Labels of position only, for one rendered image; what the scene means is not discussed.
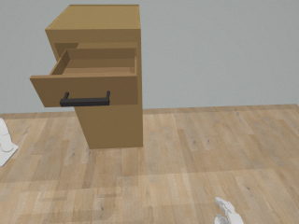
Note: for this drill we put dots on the cabinet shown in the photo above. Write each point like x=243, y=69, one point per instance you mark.
x=103, y=26

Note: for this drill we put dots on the robot left hand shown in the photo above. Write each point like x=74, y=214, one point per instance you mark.
x=7, y=148

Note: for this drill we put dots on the drawer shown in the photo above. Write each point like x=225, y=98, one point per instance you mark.
x=91, y=73

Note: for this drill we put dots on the handle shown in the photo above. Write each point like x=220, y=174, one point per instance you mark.
x=73, y=102

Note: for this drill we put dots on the robot right hand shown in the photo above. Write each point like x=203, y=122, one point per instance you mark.
x=229, y=211

